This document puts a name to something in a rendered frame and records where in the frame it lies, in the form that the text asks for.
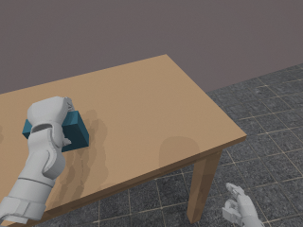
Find right robot forearm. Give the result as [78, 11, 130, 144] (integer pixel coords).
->
[241, 217, 265, 227]

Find robot left hand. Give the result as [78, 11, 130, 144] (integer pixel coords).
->
[27, 96, 75, 147]

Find sponge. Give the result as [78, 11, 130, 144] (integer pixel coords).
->
[22, 111, 89, 152]

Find robot right hand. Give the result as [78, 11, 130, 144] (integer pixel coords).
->
[222, 183, 258, 226]

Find left robot forearm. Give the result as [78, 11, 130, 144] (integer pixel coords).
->
[0, 120, 66, 225]

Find table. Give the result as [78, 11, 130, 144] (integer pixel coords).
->
[0, 54, 247, 227]

